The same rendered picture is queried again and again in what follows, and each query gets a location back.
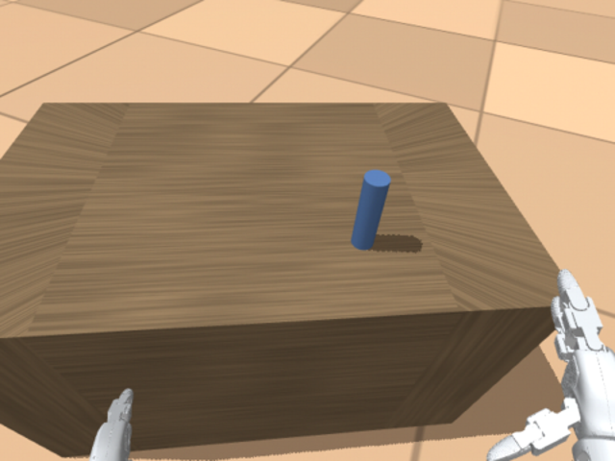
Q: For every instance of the can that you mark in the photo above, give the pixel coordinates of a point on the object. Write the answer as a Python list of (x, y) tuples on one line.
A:
[(371, 201)]

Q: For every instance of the left robot hand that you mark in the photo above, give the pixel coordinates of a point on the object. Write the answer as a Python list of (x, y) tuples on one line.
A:
[(112, 442)]

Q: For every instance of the right robot hand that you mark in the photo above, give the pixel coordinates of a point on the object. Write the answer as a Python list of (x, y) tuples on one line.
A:
[(588, 383)]

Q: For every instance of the right robot arm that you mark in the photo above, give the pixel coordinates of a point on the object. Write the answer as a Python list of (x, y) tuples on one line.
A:
[(594, 448)]

